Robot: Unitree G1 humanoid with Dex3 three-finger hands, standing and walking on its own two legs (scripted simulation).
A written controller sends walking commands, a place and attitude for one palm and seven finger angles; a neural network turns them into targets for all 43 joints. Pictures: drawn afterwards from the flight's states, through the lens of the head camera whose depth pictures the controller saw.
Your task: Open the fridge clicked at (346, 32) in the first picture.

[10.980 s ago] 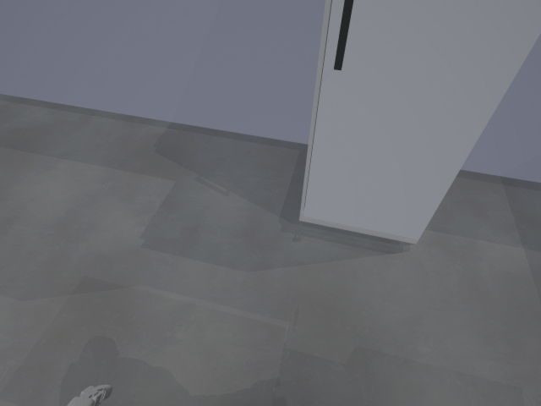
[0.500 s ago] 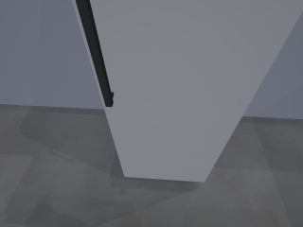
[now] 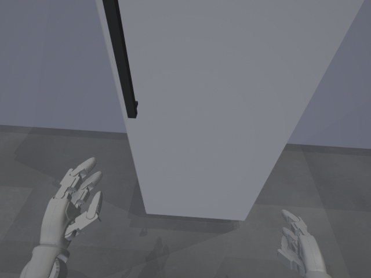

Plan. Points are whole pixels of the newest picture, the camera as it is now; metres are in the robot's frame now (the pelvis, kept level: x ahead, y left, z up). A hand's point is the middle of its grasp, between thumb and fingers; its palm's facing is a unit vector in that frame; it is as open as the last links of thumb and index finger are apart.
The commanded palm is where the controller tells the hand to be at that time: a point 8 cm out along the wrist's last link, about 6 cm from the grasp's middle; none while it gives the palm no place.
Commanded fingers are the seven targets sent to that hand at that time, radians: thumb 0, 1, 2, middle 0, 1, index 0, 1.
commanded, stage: raise the hand to about handle height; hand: left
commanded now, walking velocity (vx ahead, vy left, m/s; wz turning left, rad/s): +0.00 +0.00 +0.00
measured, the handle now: (122, 49) +0.52 +0.17 +0.25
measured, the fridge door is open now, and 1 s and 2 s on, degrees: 0 0 0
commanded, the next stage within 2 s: move the hooked fingers beside the handle in 1.80 s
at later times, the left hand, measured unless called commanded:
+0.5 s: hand (61, 202) +0.24 +0.24 +0.09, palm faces -0.02 -1.00 -0.06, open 10.8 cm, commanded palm +0.19 +0.29 +0.11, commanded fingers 0.00 -0.06 0.49 -0.27 -0.92 -0.27 -0.92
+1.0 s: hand (8, 152) +0.26 +0.29 +0.21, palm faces +0.10 -0.99 -0.10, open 13.6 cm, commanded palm +0.22 +0.33 +0.20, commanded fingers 0.00 -0.50 0.30 -0.30 -1.20 -0.30 -1.20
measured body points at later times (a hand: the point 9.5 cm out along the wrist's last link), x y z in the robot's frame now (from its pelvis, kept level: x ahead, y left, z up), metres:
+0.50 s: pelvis +0.00 +0.02 +0.00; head +0.00 +0.02 +0.45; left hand +0.23 +0.30 +0.10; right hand +0.17 -0.17 -0.07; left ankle +0.01 +0.12 -0.71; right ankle +0.03 -0.10 -0.71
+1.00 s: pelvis +0.01 +0.02 +0.02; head -0.02 +0.00 +0.47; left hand +0.25 +0.34 +0.21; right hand +0.23 -0.18 -0.02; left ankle +0.01 +0.12 -0.71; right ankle +0.03 -0.10 -0.71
